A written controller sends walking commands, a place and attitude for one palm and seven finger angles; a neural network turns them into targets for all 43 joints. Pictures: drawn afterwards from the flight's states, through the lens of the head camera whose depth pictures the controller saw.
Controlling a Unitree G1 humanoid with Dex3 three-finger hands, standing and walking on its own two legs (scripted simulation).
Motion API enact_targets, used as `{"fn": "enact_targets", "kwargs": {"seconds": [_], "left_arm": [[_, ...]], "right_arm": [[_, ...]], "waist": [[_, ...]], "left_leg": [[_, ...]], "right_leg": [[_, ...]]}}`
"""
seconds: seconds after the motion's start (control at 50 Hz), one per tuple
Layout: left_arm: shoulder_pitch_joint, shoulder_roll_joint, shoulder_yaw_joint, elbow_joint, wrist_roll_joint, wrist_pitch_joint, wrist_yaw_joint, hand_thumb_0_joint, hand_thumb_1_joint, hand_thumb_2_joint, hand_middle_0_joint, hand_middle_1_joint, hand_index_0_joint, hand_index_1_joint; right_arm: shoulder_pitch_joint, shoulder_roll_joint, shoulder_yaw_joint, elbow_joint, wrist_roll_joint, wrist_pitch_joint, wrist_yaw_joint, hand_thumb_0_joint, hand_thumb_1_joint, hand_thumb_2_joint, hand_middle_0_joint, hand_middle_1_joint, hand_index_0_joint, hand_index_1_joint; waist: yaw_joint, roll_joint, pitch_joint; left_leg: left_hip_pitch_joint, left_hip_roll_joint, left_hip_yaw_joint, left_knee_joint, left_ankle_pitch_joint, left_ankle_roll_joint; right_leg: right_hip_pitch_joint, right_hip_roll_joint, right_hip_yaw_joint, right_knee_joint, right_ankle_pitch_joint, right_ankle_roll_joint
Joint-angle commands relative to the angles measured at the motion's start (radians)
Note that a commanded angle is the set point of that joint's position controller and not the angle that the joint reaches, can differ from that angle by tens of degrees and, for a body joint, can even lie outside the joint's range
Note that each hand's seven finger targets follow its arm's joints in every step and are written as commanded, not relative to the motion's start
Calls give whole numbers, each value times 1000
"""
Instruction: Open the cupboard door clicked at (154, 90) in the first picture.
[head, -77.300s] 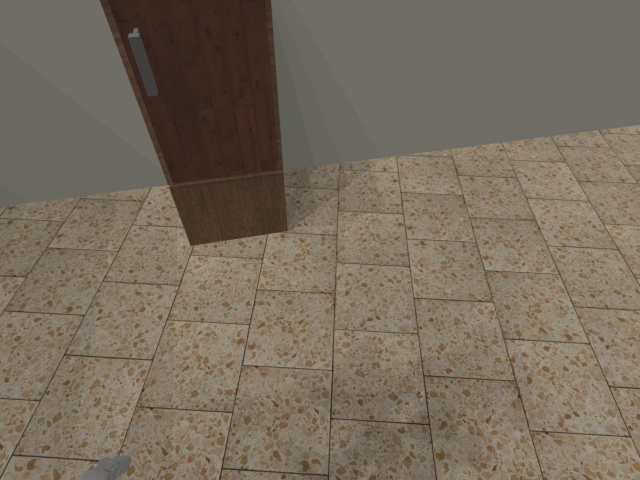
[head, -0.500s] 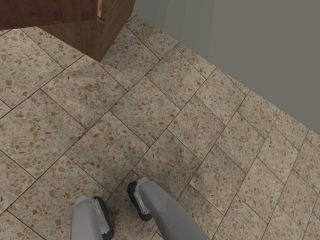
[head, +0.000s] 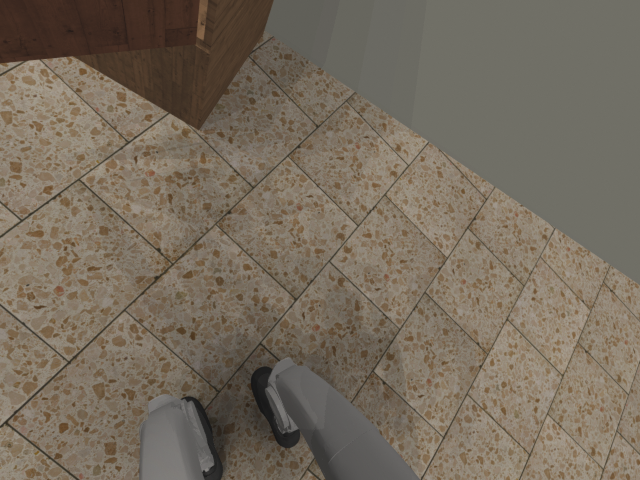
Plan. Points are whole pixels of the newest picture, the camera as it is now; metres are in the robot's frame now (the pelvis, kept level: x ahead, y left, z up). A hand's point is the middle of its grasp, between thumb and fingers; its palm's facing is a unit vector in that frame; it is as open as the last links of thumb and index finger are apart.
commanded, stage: slide the fingers in behind the handle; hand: left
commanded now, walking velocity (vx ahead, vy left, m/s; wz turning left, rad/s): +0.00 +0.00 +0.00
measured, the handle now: out of the picture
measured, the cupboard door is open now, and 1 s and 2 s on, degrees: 47 47 47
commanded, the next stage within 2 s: draw the hand back to the body in 1.22 s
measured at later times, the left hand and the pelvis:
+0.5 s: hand out of the picture +0.66 +0.23 +0.12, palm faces +0.13 -0.99 +0.00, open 14.1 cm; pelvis -0.02 +0.00 -0.01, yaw +0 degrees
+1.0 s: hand out of the picture +0.66 +0.22 +0.12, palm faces +0.18 -0.98 +0.00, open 14.2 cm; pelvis -0.01 -0.02 +0.00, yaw +3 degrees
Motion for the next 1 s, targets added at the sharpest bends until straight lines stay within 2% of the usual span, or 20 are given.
{"fn": "enact_targets", "kwargs": {"seconds": [0.0, 0.06, 0.08, 0.12, 0.14, 0.22, 0.34, 0.38, 0.4, 0.46, 0.5, 0.56, 0.58, 0.6, 0.64, 0.72, 0.74, 0.8, 0.94, 0.98], "left_arm": [[-409, 83, 9, -197, 0, -70, 29, 0, -500, 300, -300, -1200, -300, -1200], [-422, 113, 18, -201, 2, -86, 34, 0, -500, 300, -300, -1200, -300, -1200], [-431, 98, 12, -212, -3, -94, 34, 0, -500, 300, -300, -1200, -300, -1200], [-425, 112, 15, -202, 0, -102, 33, 0, -500, 300, -300, -1200, -300, -1200], [-425, 113, 17, -208, -3, -103, 35, 0, -500, 300, -300, -1200, -300, -1200], [-411, 59, -12, -163, -2, -90, 39, 0, -500, 300, -300, -1200, -300, -1200], [-433, 0, -32, -160, -12, -81, 55, 0, -500, 300, -300, -1200, -300, -1200], [-450, -6, -35, -182, -12, -90, 61, 0, -500, 300, -300, -1200, -300, -1200], [-441, -18, -38, -166, -14, -87, 62, 0, -500, 300, -300, -1200, -300, -1200], [-447, -40, -46, -178, -19, -87, 67, 0, -500, 300, -300, -1200, -300, -1200], [-442, -83, -61, -164, -24, -85, 70, 0, -500, 300, -300, -1200, -300, -1200], [-441, -103, -63, -161, -33, -78, 76, 0, -500, 300, -300, -1200, -300, -1200], [-441, -106, -62, -165, -35, -80, 78, 0, -500, 300, -300, -1200, -300, -1200], [-443, -139, -77, -163, -38, -78, 79, 0, -500, 300, -300, -1200, -300, -1200], [-460, -133, -73, -194, -39, -82, 84, 0, -500, 300, -300, -1200, -300, -1200], [-493, -219, -98, -228, -45, -89, 94, 0, -500, 300, -300, -1200, -300, -1200], [-498, -220, -93, -239, -52, -89, 95, 0, -500, 300, -300, -1200, -300, -1200], [-520, -256, -98, -258, -61, -92, 99, 0, -500, 300, -300, -1200, -300, -1200], [-489, -252, -99, -220, -58, -89, 104, 0, -500, 300, -300, -1200, -300, -1200], [-493, -255, -100, -226, -61, -91, 104, 0, -500, 300, -300, -1200, -300, -1200]], "right_arm": [[366, -282, -88, 72, 0, 28, -3, 0, -900, -900, 200, 300, 200, 300], [361, -282, -84, 73, 0, 24, -2, 0, -900, -900, 200, 300, 200, 300], [356, -282, -85, 68, 1, 21, 0, 0, -900, -900, 200, 300, 200, 300], [350, -283, -83, 66, 3, 19, 1, 0, -900, -900, 200, 300, 200, 300], [351, -283, -83, 68, 4, 18, 1, 0, -900, -900, 200, 300, 200, 300], [338, -286, -83, 71, 11, 13, 1, 0, -900, -900, 200, 300, 200, 300], [333, -286, -88, 80, 12, -6, 3, 0, -900, -900, 200, 300, 200, 300], [337, -285, -91, 81, 9, -12, 6, 0, -900, -900, 200, 300, 200, 300], [332, -285, -91, 87, 11, -12, 6, 0, -900, -900, 200, 300, 200, 300], [330, -283, -94, 91, 10, -17, 6, 0, -900, -900, 200, 300, 200, 300], [325, -282, -97, 96, 10, -21, 7, 0, -900, -900, 200, 300, 200, 300], [323, -281, -99, 101, 10, -25, 7, 0, -900, -900, 200, 300, 200, 300], [325, -281, -100, 102, 9, -26, 6, 0, -900, -900, 200, 300, 200, 300], [321, -279, -102, 105, 10, -28, 7, 0, -900, -900, 200, 300, 200, 300], [326, -278, -105, 107, 6, -29, 9, 0, -900, -900, 200, 300, 200, 300], [334, -268, -121, 116, -1, -32, 18, 0, -900, -900, 200, 300, 200, 300], [339, -269, -125, 121, -3, -31, 20, 0, -900, -900, 200, 300, 200, 300], [342, -265, -132, 129, -7, -35, 25, 0, -900, -900, 200, 300, 200, 300], [330, -260, -123, 133, -8, -40, 27, 0, -900, -900, 200, 300, 200, 300], [328, -258, -123, 130, -9, -45, 28, 0, -900, -900, 200, 300, 200, 300]], "waist": [[-37, 500, -568], [-38, 476, -577], [-42, 495, -575], [-32, 498, -580], [-37, 472, -585], [-42, 471, -537], [-53, 452, -542], [-52, 487, -556], [-53, 464, -552], [-53, 468, -558], [-54, 485, -542], [-59, 453, -543], [-61, 468, -542], [-62, 476, -541], [-59, 492, -567], [-59, 536, -592], [-61, 518, -607], [-62, 539, -618], [-60, 505, -588], [-61, 517, -597]], "left_leg": [[867, 97, -126, -76, 772, -42], [823, 90, -107, -81, 692, -37], [829, 92, -115, -87, 687, -39], [816, 86, -107, -88, 648, -38], [816, 90, -110, -92, 628, -35], [808, 95, -133, -116, 554, -38], [811, 95, -142, -127, 496, -34], [833, 95, -146, -126, 525, -38], [831, 97, -148, -123, 506, -37], [833, 96, -139, -117, 515, -36], [854, 100, -155, -123, 528, -43], [837, 97, -142, -116, 526, -34], [848, 99, -147, -118, 548, -35], [860, 101, -149, -114, 550, -37], [879, 99, -145, -103, 599, -39], [979, 107, -181, -88, 746, -58], [994, 110, -186, -84, 761, -59], [1029, 109, -194, -78, 816, -62], [938, 91, -144, -80, 702, -40], [918, 84, -126, -78, 688, -32]], "right_leg": [[7, -8, -19, -37, 302, -9], [32, -6, -17, -33, 288, -12], [25, -9, -14, -33, 282, -14], [29, -8, -14, -32, 268, -15], [31, -8, -15, -30, 263, -13], [-15, -14, -19, -27, 218, -12], [-39, -19, -17, -27, 198, -12], [-44, -22, -14, -25, 202, -14], [-54, -22, -16, -24, 199, -13], [-54, -23, -13, -24, 204, -13], [-77, -26, -14, -21, 200, -12], [-68, -23, -12, -25, 205, -13], [-67, -27, -9, -27, 209, -13], [-85, -27, -11, -23, 208, -11], [-80, -27, -8, -23, 225, -12], [-122, -26, -6, -16, 258, -5], [-118, -24, -6, -17, 266, -4], [-131, -23, 0, -16, 278, -2], [-77, -19, 0, -28, 267, -14], [-60, -16, 7, -30, 272, -19]]}}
